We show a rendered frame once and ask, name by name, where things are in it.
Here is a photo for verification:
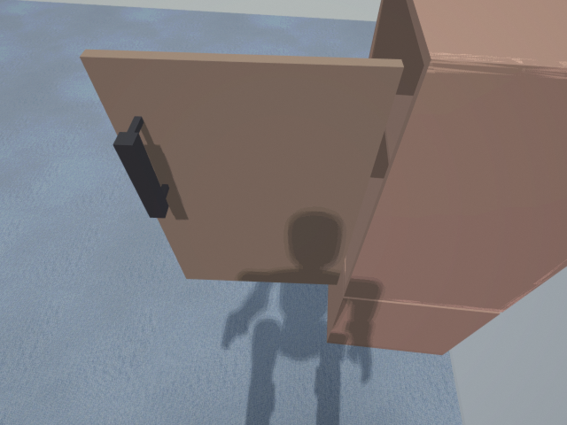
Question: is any cupboard door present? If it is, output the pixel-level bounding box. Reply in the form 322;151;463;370
80;50;404;285

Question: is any handle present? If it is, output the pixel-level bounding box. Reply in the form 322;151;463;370
113;116;169;218

